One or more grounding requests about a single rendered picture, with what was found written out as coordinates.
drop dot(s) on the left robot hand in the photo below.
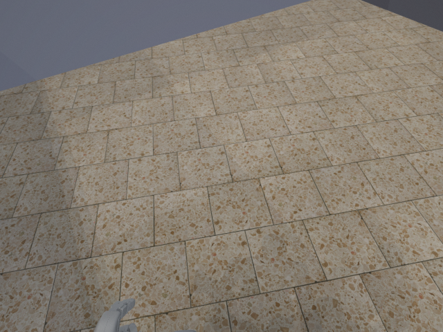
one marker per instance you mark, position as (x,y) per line
(110,320)

